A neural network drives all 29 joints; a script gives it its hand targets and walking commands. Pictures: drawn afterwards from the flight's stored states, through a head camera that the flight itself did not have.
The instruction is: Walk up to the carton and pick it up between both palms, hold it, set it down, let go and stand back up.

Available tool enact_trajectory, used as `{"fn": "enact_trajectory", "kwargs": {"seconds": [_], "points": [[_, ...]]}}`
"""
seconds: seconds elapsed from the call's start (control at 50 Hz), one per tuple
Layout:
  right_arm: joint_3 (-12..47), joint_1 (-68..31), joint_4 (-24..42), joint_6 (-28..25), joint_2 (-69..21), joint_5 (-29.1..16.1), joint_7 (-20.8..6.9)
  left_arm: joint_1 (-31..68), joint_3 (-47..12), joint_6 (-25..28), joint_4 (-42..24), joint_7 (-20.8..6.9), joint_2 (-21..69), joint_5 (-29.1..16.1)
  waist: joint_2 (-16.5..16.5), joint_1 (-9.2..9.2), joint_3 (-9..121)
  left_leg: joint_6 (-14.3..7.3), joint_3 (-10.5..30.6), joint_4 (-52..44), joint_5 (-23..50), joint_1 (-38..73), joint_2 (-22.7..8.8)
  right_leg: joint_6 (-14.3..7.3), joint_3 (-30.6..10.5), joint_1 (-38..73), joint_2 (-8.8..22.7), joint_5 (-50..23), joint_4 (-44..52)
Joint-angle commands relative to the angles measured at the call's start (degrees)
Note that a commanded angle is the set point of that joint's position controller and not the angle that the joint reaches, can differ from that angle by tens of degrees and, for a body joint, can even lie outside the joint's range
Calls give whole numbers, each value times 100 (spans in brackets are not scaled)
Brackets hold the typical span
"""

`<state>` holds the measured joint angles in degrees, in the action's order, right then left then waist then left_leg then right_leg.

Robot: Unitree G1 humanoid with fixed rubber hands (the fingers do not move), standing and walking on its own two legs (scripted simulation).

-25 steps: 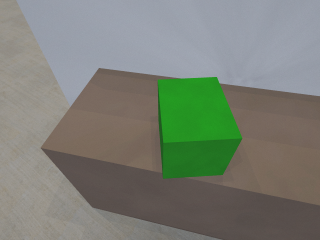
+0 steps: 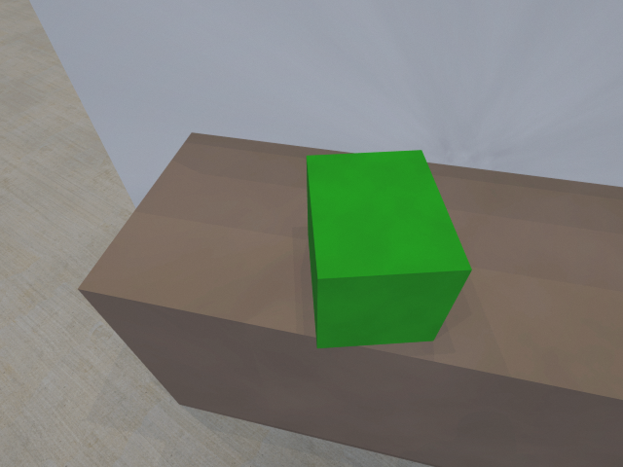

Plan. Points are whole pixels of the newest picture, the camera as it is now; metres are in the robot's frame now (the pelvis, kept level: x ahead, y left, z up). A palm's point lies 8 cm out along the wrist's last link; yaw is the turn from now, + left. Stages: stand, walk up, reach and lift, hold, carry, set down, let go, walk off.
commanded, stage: stand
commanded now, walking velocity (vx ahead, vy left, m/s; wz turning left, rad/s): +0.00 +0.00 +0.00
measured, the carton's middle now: (369, 248) +0.43 -0.08 -0.01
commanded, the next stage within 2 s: none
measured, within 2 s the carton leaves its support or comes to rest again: neither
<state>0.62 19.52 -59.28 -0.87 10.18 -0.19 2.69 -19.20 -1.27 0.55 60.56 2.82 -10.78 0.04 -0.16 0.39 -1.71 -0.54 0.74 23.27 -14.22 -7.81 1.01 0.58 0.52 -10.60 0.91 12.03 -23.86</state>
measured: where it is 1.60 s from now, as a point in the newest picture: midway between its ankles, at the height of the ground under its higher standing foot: outside the picture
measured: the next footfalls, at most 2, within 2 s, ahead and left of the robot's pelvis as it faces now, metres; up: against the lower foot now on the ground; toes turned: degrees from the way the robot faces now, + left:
none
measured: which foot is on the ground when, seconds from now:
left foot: down 0.00-1.00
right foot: down 0.00-1.00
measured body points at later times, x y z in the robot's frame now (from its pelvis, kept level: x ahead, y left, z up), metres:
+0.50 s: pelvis +0.00 +0.00 +0.00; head +0.01 +0.00 +0.45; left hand -0.01 +0.24 -0.16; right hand -0.01 -0.23 -0.15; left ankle -0.02 +0.11 -0.74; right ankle +0.01 -0.12 -0.74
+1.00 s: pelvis +0.00 +0.00 +0.00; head +0.01 +0.00 +0.45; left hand -0.01 +0.24 -0.16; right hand -0.01 -0.23 -0.15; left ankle -0.02 +0.11 -0.74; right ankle +0.01 -0.13 -0.74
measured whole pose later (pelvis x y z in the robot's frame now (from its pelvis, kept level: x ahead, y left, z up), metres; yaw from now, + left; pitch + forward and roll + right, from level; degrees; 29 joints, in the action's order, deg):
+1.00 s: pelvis +0.00 +0.00 +0.00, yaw +0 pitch -1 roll +0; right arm 0.6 19.7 -59.6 -0.9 10.0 -0.2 2.7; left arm -19.4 -1.4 0.6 61.1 2.9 -10.6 0.1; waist -0.2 0.4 -1.8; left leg -0.6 0.2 23.2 -14.2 -7.8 0.9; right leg 0.8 0.1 -10.8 1.1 12.0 -24.0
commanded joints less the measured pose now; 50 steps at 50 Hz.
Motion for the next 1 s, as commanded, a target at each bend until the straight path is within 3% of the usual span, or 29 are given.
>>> {"fn": "enact_trajectory", "kwargs": {"seconds": [0.0, 0.98], "points": [[-115, 409, 118, -48, 599, 0, 29, -450, 107, 41, -93, 29, -561, 0, 19, 1, -288, 3, 457, -482, 597, -338, -638, -73, -465, -28, 502, -535, 373], [-111, 444, 79, -48, 574, -1, 27, -482, 91, 46, -39, 34, -538, 1, 14, -1, -308, 3, 411, -495, 548, -317, -649, -63, -482, -79, 498, -520, 362]]}}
